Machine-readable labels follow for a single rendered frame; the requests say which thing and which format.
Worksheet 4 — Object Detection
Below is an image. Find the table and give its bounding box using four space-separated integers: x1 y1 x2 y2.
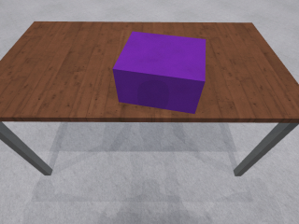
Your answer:
0 21 299 176

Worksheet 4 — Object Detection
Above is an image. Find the carton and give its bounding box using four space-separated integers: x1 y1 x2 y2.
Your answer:
112 31 206 114

